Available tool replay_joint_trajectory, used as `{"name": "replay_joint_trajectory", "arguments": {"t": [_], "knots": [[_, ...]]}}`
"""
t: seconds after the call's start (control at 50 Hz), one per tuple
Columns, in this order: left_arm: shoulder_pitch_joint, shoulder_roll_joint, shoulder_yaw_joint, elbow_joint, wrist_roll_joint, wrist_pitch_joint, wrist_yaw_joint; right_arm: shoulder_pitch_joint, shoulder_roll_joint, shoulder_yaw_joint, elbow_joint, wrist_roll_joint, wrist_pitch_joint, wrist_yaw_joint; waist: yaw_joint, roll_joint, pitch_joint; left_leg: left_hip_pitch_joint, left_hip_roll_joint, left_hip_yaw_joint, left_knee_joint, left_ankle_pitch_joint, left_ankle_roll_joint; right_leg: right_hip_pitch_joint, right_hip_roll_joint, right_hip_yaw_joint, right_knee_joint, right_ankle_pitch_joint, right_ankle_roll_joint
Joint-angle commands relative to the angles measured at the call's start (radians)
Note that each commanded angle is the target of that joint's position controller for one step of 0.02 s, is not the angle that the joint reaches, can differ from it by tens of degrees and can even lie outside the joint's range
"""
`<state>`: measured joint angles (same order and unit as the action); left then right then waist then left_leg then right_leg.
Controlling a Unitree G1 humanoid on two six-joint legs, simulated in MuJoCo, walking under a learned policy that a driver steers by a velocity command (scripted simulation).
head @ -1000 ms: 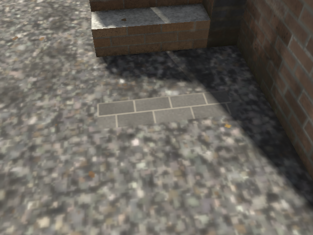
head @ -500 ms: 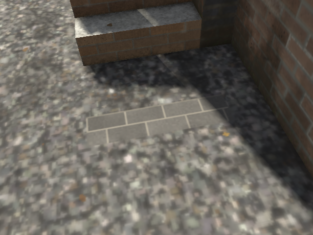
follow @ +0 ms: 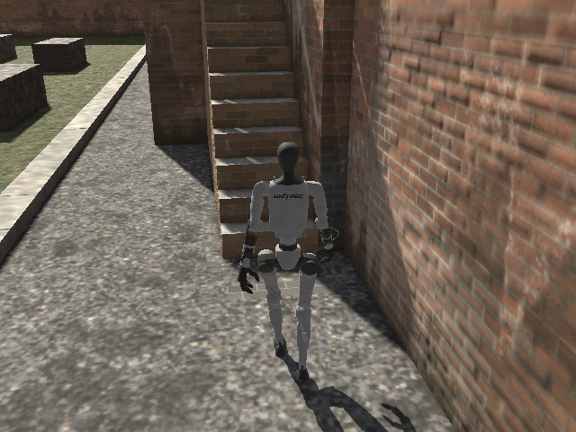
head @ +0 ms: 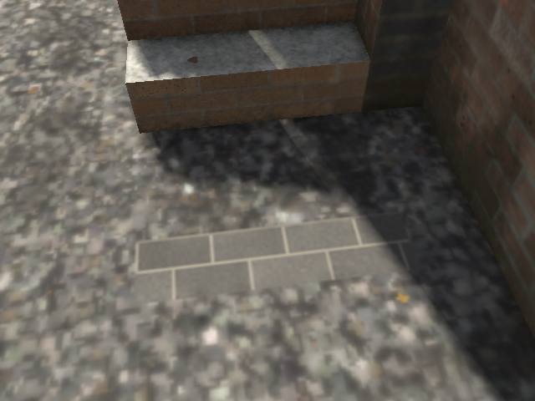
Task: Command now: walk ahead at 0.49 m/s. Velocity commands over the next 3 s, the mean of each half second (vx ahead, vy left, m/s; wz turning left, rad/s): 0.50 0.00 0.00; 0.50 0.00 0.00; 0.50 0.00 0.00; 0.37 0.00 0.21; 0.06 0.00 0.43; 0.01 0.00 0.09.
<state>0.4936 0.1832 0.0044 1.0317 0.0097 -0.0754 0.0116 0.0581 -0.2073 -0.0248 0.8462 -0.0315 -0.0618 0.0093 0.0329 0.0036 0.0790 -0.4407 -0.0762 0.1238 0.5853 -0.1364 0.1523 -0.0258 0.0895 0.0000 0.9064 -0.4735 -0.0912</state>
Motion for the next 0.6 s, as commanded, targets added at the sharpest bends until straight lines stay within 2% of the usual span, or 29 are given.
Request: {"name": "replay_joint_trajectory", "arguments": {"t": [0.02,0.04,0.06,0.08,0.1,0.14,0.18,0.22,0.3,0.4,0.44,0.46,0.48,0.5,0.52,0.54,0.56,0.58,0.6], "knots": [[-0.034,0.148,0.035,-0.105,0.01,-0.013,-0.008,0.244,-0.157,-0.054,0.051,0.031,0.005,0.002,-0.085,0.047,-0.108,0.508,0.421,-0.689,-0.37,-0.358,0.212,-0.606,-0.084,0.072,0.472,0.121,-0.025],[-0.087,0.145,0.037,-0.112,0.015,-0.015,-0.013,0.2,-0.104,-0.042,0.05,0.028,-0.004,0.007,-0.066,-0.003,-0.03,0.38,0.379,-0.6,-0.413,-0.277,0.18,-0.575,-0.111,0.063,0.415,0.164,-0.025],[-0.093,0.128,0.037,-0.109,0.019,-0.008,-0.016,0.197,-0.077,-0.033,0.061,0.02,-0.015,0.005,-0.034,-0.022,-0.005,0.303,0.338,-0.515,-0.427,-0.166,0.145,-0.528,-0.137,0.066,0.368,0.183,-0.018],[-0.073,0.103,0.033,-0.104,0.027,0.005,-0.023,0.213,-0.056,-0.024,0.081,0.019,-0.024,0.001,-0.005,-0.012,-0.007,0.245,0.305,-0.445,-0.443,-0.084,0.121,-0.471,-0.154,0.064,0.322,0.189,-0.004],[-0.063,0.076,0.029,-0.099,0.028,0.015,-0.029,0.237,-0.054,-0.021,0.099,0.02,-0.034,-0.001,0.007,-0.002,-0.012,0.222,0.29,-0.395,-0.453,-0.021,0.112,-0.447,-0.162,0.055,0.289,0.193,0.007],[-0.101,0.065,0.028,-0.113,0.029,0.027,-0.036,0.286,-0.079,-0.024,0.127,0.024,-0.049,-0.001,0.012,0.013,-0.003,0.208,0.268,-0.325,-0.472,0.057,0.106,-0.474,-0.179,0.028,0.23,0.226,0.025],[-0.203,0.076,0.03,-0.147,0.028,0.034,-0.039,0.321,-0.099,-0.026,0.142,0.025,-0.05,-0.001,-0.003,0.025,0.023,0.22,0.249,-0.281,-0.501,0.066,0.092,-0.552,-0.201,0.004,0.151,0.309,0.042],[-0.304,0.083,0.031,-0.178,0.023,0.036,-0.041,0.363,-0.098,-0.022,0.154,0.027,-0.047,0.0,-0.029,0.027,0.038,0.264,0.232,-0.25,-0.505,0.131,0.071,-0.617,-0.21,-0.017,0.051,0.392,0.057],[-0.451,0.069,0.022,-0.218,0.012,0.034,-0.044,0.446,-0.095,-0.014,0.178,0.027,-0.046,-0.005,-0.078,0.047,0.03,0.355,0.216,-0.204,-0.479,0.257,0.027,-0.621,-0.183,-0.055,-0.142,0.504,0.068],[-0.581,0.075,0.019,-0.26,0.011,0.026,-0.042,0.517,-0.103,-0.01,0.208,0.01,-0.038,-0.019,-0.115,0.063,0.037,0.534,0.262,-0.204,-0.409,0.399,0.046,-0.641,-0.143,-0.074,-0.278,0.45,0.047],[-0.582,0.085,0.023,-0.269,0.011,0.018,-0.041,0.507,-0.116,-0.013,0.216,0.004,-0.036,-0.026,-0.096,0.069,0.038,0.58,0.289,-0.203,-0.362,0.497,0.048,-0.605,-0.126,-0.075,-0.323,0.377,0.021],[-0.542,0.091,0.028,-0.26,0.011,0.013,-0.037,0.484,-0.122,-0.015,0.215,0.004,-0.036,-0.029,-0.069,0.074,0.022,0.577,0.29,-0.188,-0.313,0.613,0.037,-0.531,-0.104,-0.084,-0.353,0.335,0.003],[-0.46,0.104,0.036,-0.234,0.013,0.008,-0.03,0.467,-0.132,-0.017,0.215,0.005,-0.035,-0.031,-0.031,0.082,-0.019,0.567,0.285,-0.176,-0.225,0.748,0.023,-0.414,-0.071,-0.095,-0.379,0.301,-0.017],[-0.305,0.122,0.049,-0.181,0.016,-0.001,-0.022,0.448,-0.138,-0.018,0.215,0.01,-0.032,-0.028,0.036,0.065,-0.095,0.535,0.259,-0.148,-0.062,0.798,0.005,-0.232,-0.04,-0.108,-0.444,0.331,-0.042],[-0.124,0.173,0.069,-0.127,0.035,-0.011,-0.009,0.432,-0.127,-0.013,0.2,0.018,-0.035,-0.026,0.105,0.041,-0.198,0.366,0.224,-0.125,0.156,0.615,-0.013,0.037,-0.124,-0.021,-0.447,0.332,-0.083],[0.015,0.278,0.096,-0.112,0.06,-0.014,0.0,0.48,-0.041,0.008,0.158,0.05,-0.037,-0.017,0.11,-0.135,-0.351,0.048,0.105,-0.052,0.525,0.128,-0.058,0.337,-0.424,0.383,-0.476,0.221,-0.177],[-0.006,0.27,0.1,-0.103,0.028,0.002,-0.015,0.528,-0.08,-0.012,0.179,0.046,-0.036,-0.017,0.082,-0.187,-0.406,-0.126,-0.002,-0.129,0.732,-0.376,-0.058,0.371,-0.522,0.694,-0.606,0.238,-0.258],[-0.124,0.226,0.09,-0.114,0.001,0.008,-0.015,0.434,-0.119,-0.024,0.156,0.02,-0.033,-0.017,0.031,-0.099,-0.219,-0.209,0.08,-0.177,0.733,-0.289,-0.053,0.222,-0.473,0.548,-0.637,0.153,-0.222],[-0.203,0.162,0.074,-0.127,-0.004,0.003,-0.017,0.357,-0.104,-0.022,0.135,0.014,-0.038,-0.01,0.015,-0.048,-0.109,-0.202,0.115,-0.175,0.68,-0.208,-0.057,0.073,-0.431,0.431,-0.683,0.192,-0.196]]}}
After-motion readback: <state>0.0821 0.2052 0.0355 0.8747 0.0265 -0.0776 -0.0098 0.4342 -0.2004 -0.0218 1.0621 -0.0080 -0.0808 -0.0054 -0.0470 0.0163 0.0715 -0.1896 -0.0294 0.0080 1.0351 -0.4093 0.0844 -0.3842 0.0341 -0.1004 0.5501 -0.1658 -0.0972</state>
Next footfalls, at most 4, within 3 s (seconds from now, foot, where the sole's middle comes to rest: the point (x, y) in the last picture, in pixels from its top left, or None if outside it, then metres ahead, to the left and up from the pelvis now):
0.52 right None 0.45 -0.12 -0.75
1.08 left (267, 279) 0.77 0.06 -0.75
1.62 right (329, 205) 1.03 -0.11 -0.75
2.06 left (252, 175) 1.15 0.13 -0.75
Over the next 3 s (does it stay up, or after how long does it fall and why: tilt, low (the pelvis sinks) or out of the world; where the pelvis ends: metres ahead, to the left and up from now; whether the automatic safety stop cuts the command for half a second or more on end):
stays up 0.99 0.02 0.03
